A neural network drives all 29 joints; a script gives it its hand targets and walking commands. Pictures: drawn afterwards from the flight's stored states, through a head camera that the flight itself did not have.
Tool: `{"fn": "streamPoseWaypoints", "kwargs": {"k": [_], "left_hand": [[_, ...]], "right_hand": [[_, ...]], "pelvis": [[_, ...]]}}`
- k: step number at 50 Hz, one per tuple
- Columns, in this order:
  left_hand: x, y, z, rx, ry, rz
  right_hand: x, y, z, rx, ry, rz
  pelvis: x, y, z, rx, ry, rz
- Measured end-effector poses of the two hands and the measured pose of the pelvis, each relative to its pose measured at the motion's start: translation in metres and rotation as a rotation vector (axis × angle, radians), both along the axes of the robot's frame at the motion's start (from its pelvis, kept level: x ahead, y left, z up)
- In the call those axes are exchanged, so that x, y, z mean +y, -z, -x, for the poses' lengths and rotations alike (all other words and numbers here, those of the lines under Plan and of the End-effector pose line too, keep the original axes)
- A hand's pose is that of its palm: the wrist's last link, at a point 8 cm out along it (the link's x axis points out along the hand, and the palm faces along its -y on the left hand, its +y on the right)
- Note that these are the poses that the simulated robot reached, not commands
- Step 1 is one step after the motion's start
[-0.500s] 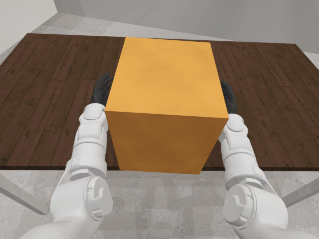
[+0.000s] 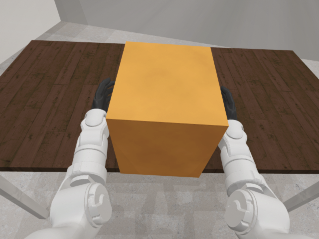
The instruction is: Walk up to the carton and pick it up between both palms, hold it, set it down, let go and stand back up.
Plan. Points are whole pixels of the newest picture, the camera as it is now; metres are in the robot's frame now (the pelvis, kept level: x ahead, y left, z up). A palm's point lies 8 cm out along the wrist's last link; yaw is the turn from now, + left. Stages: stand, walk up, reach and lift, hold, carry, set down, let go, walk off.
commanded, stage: reach and lift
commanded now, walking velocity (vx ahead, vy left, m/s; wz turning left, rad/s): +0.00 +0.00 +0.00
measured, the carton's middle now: (163, 112) +0.45 +0.03 +0.07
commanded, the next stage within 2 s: none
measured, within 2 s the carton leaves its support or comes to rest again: neither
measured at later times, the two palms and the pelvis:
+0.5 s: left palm (99, 101) +0.39 +0.19 +0.15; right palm (237, 116) +0.39 -0.14 +0.14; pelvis -0.02 +0.00 +0.00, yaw +0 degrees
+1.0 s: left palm (97, 102) +0.37 +0.18 +0.17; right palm (243, 111) +0.38 -0.14 +0.17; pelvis -0.02 +0.00 +0.00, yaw +1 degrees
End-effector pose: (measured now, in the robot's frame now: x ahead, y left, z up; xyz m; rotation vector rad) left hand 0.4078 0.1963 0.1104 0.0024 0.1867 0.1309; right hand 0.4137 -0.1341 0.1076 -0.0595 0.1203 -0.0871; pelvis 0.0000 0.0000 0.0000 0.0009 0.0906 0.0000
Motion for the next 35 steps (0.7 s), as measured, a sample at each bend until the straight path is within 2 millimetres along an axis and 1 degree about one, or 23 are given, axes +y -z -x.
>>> {"fn": "streamPoseWaypoints", "kwargs": {"k": [4,6,10,16,24,30,35], "left_hand": [[-0.002,0.001,0.006,0.004,-0.002,0.001],[-0.004,-0.002,0.007,-0.01,-0.001,0.019],[-0.009,-0.017,0.007,-0.05,0.015,0.009],[-0.014,-0.035,0.01,-0.05,0.026,0.003],[-0.01,-0.042,0.017,-0.034,0.021,0.005],[-0.004,-0.045,0.021,-0.03,0.009,-0.009],[-0.004,-0.051,0.024,-0.03,0.003,-0.019]], "right_hand": [[-0.001,0.001,0.006,0.004,0.003,-0.006],[-0.003,-0.002,0.009,-0.012,0.007,0.008],[-0.008,-0.015,0.014,-0.054,0.023,0.023],[-0.013,-0.028,0.021,-0.055,0.036,0.025],[-0.009,-0.035,0.027,-0.039,0.031,0.018],[-0.003,-0.037,0.027,-0.036,0.021,-0.001],[-0.003,-0.043,0.028,-0.037,0.015,-0.01]], "pelvis": [[0.0,0.0,0.002,-0.015,-0.004,0.001],[-0.001,0.0,0.002,-0.005,-0.012,0.003],[-0.001,-0.001,0.006,-0.025,-0.016,0.005],[-0.001,-0.001,0.014,-0.069,-0.004,0.003],[0.003,-0.002,0.019,-0.094,0.002,0.004],[0.005,-0.001,0.018,-0.096,-0.005,0.006],[0.004,-0.001,0.017,-0.106,-0.016,0.007]]}}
